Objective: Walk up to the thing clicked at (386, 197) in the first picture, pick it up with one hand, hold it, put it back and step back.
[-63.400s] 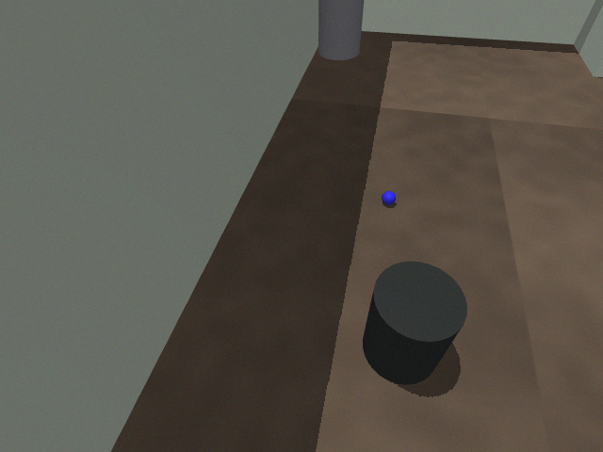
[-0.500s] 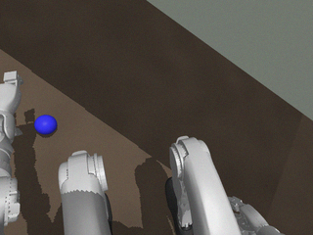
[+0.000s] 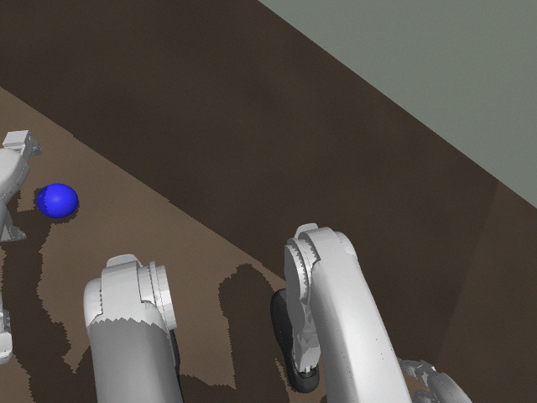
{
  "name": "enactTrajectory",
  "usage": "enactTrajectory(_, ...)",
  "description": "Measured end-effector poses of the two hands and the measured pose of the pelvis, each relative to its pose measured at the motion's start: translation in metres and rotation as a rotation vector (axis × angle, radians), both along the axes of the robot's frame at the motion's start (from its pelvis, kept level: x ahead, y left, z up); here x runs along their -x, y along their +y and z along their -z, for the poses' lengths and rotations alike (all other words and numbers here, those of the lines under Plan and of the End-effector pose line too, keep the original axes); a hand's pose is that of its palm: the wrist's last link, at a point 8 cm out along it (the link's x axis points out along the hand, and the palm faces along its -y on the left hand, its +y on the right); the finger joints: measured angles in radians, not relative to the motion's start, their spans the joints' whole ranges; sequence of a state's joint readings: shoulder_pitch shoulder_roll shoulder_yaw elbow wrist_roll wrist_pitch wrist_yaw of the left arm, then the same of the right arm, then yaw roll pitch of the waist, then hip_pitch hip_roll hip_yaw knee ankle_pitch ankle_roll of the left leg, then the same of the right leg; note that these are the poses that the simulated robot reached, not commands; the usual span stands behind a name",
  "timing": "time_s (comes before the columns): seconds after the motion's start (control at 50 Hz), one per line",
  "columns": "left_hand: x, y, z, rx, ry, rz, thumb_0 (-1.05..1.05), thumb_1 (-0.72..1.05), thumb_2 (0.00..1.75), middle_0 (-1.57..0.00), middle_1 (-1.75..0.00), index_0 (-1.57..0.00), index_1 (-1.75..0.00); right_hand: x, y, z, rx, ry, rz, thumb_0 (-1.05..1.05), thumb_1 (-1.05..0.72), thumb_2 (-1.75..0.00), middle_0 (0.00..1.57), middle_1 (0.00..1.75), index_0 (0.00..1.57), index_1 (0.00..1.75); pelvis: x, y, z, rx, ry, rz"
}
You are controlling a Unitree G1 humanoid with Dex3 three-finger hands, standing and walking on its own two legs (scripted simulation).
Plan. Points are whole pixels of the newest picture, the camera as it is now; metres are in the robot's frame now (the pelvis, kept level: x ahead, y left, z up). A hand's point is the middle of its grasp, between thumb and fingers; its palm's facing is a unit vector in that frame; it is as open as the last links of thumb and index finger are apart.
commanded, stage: home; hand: left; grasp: from above
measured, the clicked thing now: (58, 200) +0.46 +0.32 -0.30
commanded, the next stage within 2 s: none
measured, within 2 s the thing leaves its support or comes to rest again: neither
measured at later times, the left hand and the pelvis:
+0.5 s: hand out of the picture +0.38 +0.30 -0.01, palm faces -0.34 -0.43 -0.84, open 9.3 cm; pelvis +0.02 +0.00 +0.11, yaw +3 degrees
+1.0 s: hand out of the picture +0.25 +0.24 +0.20, palm faces +0.07 -0.92 -0.38, open 7.4 cm; pelvis +0.05 +0.00 +0.29, yaw +8 degrees
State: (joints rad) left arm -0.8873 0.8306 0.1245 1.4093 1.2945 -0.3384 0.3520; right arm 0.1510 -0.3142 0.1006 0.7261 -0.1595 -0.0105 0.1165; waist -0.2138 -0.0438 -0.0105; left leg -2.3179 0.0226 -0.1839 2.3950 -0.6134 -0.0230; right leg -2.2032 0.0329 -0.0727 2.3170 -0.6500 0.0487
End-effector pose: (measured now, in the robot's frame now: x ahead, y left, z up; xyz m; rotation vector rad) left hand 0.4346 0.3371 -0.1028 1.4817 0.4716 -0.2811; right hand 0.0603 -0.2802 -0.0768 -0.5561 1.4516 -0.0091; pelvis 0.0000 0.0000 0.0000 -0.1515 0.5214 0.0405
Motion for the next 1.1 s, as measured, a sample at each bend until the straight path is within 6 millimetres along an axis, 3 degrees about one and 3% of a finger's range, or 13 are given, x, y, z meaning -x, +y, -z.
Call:
enactTrajectory(0.08,-0.008,0.002,0.002,-0.029,-0.079,-0.005,0.0,-0.48,0.99,-0.1,-0.99,-0.11,-0.99,0.005,0.007,0.011,-0.007,0.008,0.027,0.0,-0.9,-0.9,0.2,0.3,0.2,0.3,-0.003,0.001,0.009,0.002,0.011,-0.002)
enactTrajectory(0.16,-0.017,-0.001,-0.009,-0.06,-0.115,-0.032,0.0,-0.46,0.98,-0.11,-0.97,-0.12,-0.96,-0.001,0.017,0.018,-0.05,-0.014,0.056,0.0,-0.9,-0.9,0.2,0.3,0.2,0.3,-0.006,0.003,0.006,0.0,0.038,-0.005)
enactTrajectory(0.26,-0.018,-0.008,-0.038,-0.046,-0.123,-0.101,0.0,-0.29,0.96,-0.17,-0.83,-0.17,-0.83,-0.016,0.03,0.012,-0.119,-0.066,0.097,0.0,-0.89,-0.9,0.2,0.3,0.2,0.3,-0.01,0.004,-0.015,-0.007,0.07,-0.009)
enactTrajectory(0.34,-0.006,-0.014,-0.072,0.012,-0.104,-0.173,0.0,-0.06,0.92,-0.2,-0.68,-0.19,-0.69,-0.032,0.035,-0.007,-0.163,-0.118,0.129,0.0,-0.89,-0.9,0.2,0.3,0.2,0.3,-0.012,0.003,-0.042,-0.014,0.083,-0.014)
enactTrajectory(0.44,0.025,-0.019,-0.118,0.149,-0.062,-0.268,0.0,0.28,0.9,-0.21,-0.52,-0.21,-0.53,-0.059,0.034,-0.043,-0.187,-0.195,0.135,0.0,-0.9,-0.9,0.2,0.3,0.2,0.3,-0.015,0.002,-0.082,-0.024,0.083,-0.022)
enactTrajectory(0.58,0.087,-0.024,-0.174,0.371,-0.033,-0.397,0.0,0.68,0.89,-0.21,-0.37,-0.21,-0.37,-0.113,0.032,-0.105,-0.17,-0.339,0.069,0.01,-0.9,-0.9,0.2,0.3,0.2,0.3,-0.016,0.001,-0.136,-0.04,0.048,-0.041)
enactTrajectory(0.8,0.163,-0.036,-0.255,0.651,-0.033,-0.665,0.01,0.87,0.9,-0.21,-0.3,-0.21,-0.3,-0.194,0.06,-0.207,-0.205,-0.619,-0.02,0.01,-0.9,-0.9,0.2,0.3,0.2,0.3,-0.025,0.002,-0.213,-0.06,-0.038,-0.079)
enactTrajectory(0.94,0.191,-0.05,-0.311,0.815,-0.016,-0.835,0.01,0.89,0.9,-0.2,-0.3,-0.21,-0.29,-0.212,0.082,-0.269,-0.251,-0.718,-0.025,0.01,-0.9,-0.9,0.2,0.3,0.2,0.3,-0.041,0.004,-0.264,-0.075,-0.105,-0.096)
enactTrajectory(1.1,0.208,-0.061,-0.376,0.948,-0.002,-0.992,0.01,0.9,0.9,-0.2,-0.3,-0.21,-0.29,-0.204,0.089,-0.328,-0.237,-0.747,0.015,0.01,-0.9,-0.9,0.2,0.3,0.2,0.3,-0.065,0.007,-0.322,-0.089,-0.188,-0.115)
